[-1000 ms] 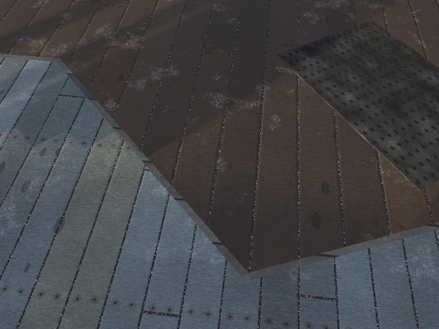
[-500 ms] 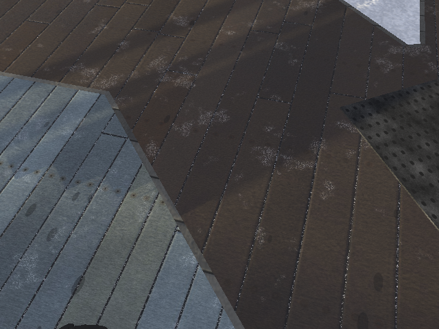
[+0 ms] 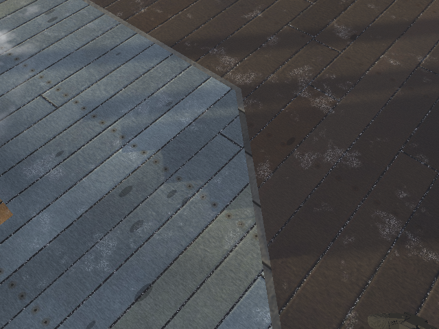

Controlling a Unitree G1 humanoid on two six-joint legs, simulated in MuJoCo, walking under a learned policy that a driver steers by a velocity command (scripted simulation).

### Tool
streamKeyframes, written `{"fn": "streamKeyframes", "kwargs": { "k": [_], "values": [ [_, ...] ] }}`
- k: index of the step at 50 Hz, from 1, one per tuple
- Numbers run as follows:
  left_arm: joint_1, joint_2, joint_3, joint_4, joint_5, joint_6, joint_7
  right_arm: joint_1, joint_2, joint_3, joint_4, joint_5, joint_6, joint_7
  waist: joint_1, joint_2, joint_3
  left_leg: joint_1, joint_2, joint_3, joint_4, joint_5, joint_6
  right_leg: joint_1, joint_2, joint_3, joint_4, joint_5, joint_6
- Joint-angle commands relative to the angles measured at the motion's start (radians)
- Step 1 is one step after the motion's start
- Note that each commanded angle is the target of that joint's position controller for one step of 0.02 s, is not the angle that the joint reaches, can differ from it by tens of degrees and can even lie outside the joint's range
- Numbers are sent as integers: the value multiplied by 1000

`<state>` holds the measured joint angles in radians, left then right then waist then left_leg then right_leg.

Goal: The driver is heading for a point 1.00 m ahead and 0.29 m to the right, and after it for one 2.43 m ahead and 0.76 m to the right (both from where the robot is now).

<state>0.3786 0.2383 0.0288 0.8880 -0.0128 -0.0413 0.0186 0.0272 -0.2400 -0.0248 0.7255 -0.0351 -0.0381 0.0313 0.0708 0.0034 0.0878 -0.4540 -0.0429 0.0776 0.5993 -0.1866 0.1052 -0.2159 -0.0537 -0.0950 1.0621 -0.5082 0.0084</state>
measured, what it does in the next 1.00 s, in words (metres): steps on the spot, turning right: right foot, then left foot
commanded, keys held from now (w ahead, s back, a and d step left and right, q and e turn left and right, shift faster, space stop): e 0.84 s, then no key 0.16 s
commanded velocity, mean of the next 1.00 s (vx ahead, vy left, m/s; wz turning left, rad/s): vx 0.06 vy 0.00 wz -0.40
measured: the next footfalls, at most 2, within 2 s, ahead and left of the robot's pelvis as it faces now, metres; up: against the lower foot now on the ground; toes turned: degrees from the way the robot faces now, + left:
right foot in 0.46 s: +0.09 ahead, -0.12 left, +0.00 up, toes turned -17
left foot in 0.98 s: +0.16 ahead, +0.06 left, +0.00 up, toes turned -32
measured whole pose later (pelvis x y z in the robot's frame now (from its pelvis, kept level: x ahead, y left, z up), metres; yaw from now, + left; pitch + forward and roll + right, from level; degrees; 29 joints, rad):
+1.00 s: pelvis +0.07 +0.00 +0.02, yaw -30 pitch +1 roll +0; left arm 0.20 0.30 0.08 0.77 0.01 0.06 0.00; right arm 0.18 -0.25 -0.04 0.76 -0.02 0.02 -0.04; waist 0.02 -0.04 0.05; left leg -0.26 -0.04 -0.02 0.50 -0.23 0.03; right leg -0.33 0.13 0.18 0.56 -0.27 -0.03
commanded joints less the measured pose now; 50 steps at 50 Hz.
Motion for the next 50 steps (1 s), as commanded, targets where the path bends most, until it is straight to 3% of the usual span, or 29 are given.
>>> {"fn": "streamKeyframes", "kwargs": {
  "k": [1,2,3,4,5,7,11,14,18,21,22,23,24,25,26,28,30,33,41,45,47,48,49,50],
  "values": [
    [26,90,10,-55,-3,2,6,235,-111,-34,27,36,0,-43,-118,35,-267,504,402,-292,-207,874,206,-317,-13,157,184,18,-6],
    [2,104,20,-50,19,13,1,176,-73,-18,36,35,-3,-50,-81,53,-168,393,343,-237,-254,760,144,-285,-27,153,97,50,-8],
    [42,100,21,-20,33,37,-5,140,-49,-6,41,29,-5,-49,-46,38,-140,270,299,-163,-309,721,94,-171,-20,137,58,100,-8],
    [88,76,23,-3,36,51,-8,150,-44,2,45,19,-19,-48,-30,68,-133,218,311,-122,-299,859,101,-100,-2,143,37,122,-7],
    [108,59,23,3,34,56,-10,157,-64,-3,57,17,-28,-46,-15,75,-143,221,309,-95,-296,912,103,-96,15,130,34,137,-4],
    [97,52,31,4,33,60,-10,138,-95,-16,57,19,-35,-47,-5,65,-158,241,288,-46,-305,826,100,-134,27,108,14,178,3],
    [-37,50,37,-46,38,75,-20,166,-89,-19,73,20,-11,-62,-41,107,-134,266,282,4,-317,561,98,-207,6,84,-118,240,7],
    [-109,46,35,-82,44,91,-28,201,-103,-29,84,12,7,-68,-70,110,-112,269,318,-17,-332,344,121,-210,2,63,-203,214,0],
    [-140,54,39,-117,42,97,-35,218,-133,-46,88,6,28,-66,-84,101,-105,297,367,-39,-290,276,133,-186,12,34,-286,117,-23],
    [-138,50,40,-139,34,89,-38,212,-161,-59,88,10,41,-67,-77,95,-111,318,377,-30,-209,291,100,-121,33,11,-421,110,-51],
    [-120,49,39,-141,33,78,-38,209,-171,-64,90,12,47,-68,-57,74,-116,295,361,-1,-152,257,60,-55,42,11,-539,199,-63],
    [-98,81,46,-137,36,64,-33,238,-162,-66,98,7,52,-66,-49,2,-126,252,319,39,-56,150,-7,22,22,81,-669,311,-81],
    [-70,192,70,-143,49,51,-21,260,-102,-54,71,2,58,-58,-64,-235,-141,80,208,126,200,-140,-81,135,-197,377,-759,575,-135],
    [-21,276,98,-130,34,55,-16,153,-78,-44,14,20,71,-70,-9,-343,-98,-109,22,57,369,-474,-122,122,-347,580,-753,910,-316],
    [7,234,93,-124,23,61,-12,148,-110,-48,22,8,84,-70,-13,-141,-110,-130,59,-47,490,-446,-133,145,-312,496,-734,924,-344],
    [-128,178,75,-150,22,75,-6,163,-102,-50,40,26,78,-62,-75,-79,-74,-131,76,-96,489,-286,-136,94,-184,369,-738,792,-275],
    [-185,153,67,-174,14,77,-5,186,-126,-58,49,2,76,-56,-88,-99,-113,-114,62,-89,501,-215,-145,118,-130,331,-727,826,-251],
    [-145,175,74,-167,14,67,-12,182,-110,-56,38,12,84,-53,-75,-75,-140,-109,56,-99,461,-197,-158,141,-123,352,-721,798,-251],
    [-123,217,90,-173,32,77,-18,116,-109,-48,-13,21,82,-64,-35,-120,-126,-36,28,-122,235,-223,-148,83,-113,495,-718,570,-259],
    [-170,208,87,-180,37,82,-24,164,-110,-43,-14,32,69,-69,-51,-139,-150,108,6,-107,100,-231,-119,33,-100,530,-686,630,-226],
    [-204,198,81,-177,29,87,-22,223,-97,-38,-1,33,60,-73,-90,-128,-151,241,-4,-90,-93,-134,-98,-17,-69,529,-649,614,-179],
    [-209,181,74,-177,20,88,-18,248,-100,-38,4,25,51,-78,-107,-99,-144,329,23,-114,-244,-48,-85,-74,-32,518,-618,508,-131],
    [-173,123,57,-181,19,84,-15,234,-164,-46,-8,6,43,-85,-79,71,-142,379,214,-319,-373,-100,-47,-152,55,424,-487,289,-72],
    [-147,111,55,-188,15,83,-7,156,-259,-61,-38,7,44,-78,-54,239,-103,321,402,-556,-416,34,63,-264,241,242,-355,-8,-38]
  ]
}}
